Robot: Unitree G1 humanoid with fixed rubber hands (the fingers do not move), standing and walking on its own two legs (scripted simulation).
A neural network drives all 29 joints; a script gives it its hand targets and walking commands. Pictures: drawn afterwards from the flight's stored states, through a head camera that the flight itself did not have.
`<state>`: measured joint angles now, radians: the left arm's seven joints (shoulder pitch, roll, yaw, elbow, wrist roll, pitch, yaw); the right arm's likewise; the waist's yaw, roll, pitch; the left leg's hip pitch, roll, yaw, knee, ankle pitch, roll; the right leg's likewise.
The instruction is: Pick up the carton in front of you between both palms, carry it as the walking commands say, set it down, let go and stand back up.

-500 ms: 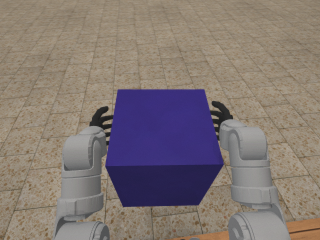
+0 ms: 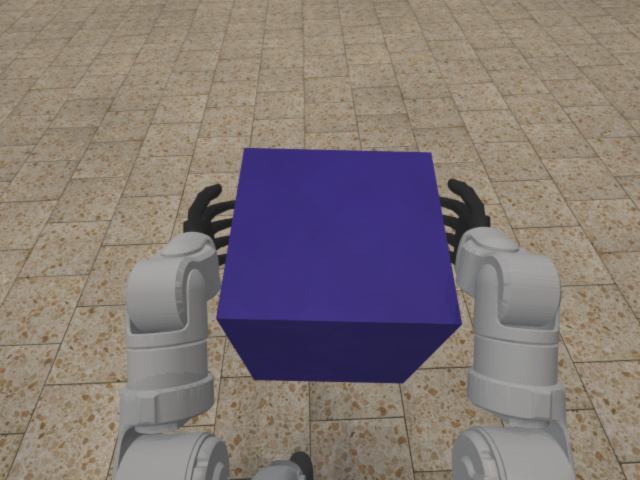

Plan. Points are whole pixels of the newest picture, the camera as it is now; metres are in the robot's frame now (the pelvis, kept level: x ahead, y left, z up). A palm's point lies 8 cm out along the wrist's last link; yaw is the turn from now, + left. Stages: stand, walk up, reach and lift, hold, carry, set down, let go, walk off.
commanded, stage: carry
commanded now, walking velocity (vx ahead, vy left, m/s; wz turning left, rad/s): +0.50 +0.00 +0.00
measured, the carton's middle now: (332, 279) +0.36 +0.02 +0.06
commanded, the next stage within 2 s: none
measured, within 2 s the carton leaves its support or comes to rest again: neither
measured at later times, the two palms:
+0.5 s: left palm (260, 157) +0.68 +0.17 -0.01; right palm (417, 157) +0.68 -0.12 +0.00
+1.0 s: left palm (253, 63) +0.95 +0.22 +0.04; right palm (385, 62) +0.96 -0.08 +0.04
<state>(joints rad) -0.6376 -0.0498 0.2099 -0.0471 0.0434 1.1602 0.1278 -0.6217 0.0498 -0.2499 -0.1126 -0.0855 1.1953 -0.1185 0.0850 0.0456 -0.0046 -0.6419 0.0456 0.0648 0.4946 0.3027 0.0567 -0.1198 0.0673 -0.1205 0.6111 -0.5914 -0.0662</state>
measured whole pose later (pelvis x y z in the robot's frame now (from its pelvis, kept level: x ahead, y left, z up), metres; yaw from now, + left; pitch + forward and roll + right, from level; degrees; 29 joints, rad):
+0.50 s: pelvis +0.34 +0.03 -0.07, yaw +1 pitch +6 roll -1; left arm -0.46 -0.09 0.21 -0.06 0.09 1.08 0.13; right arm -0.51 0.07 -0.21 0.03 -0.03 1.04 -0.12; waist -0.07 0.00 0.05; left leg -0.14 -0.07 0.10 0.49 -0.45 0.11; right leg -0.69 -0.02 -0.11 0.68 -0.09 -0.05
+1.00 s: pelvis +0.68 +0.06 -0.06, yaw +2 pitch +4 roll +1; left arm -0.24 -0.15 0.16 -0.24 0.11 1.17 0.09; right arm -0.23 0.15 -0.16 -0.26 -0.11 1.17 -0.09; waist 0.01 -0.01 -0.13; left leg -0.49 0.05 0.18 0.45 -0.06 -0.01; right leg 0.02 -0.03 -0.12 0.30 -0.39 -0.01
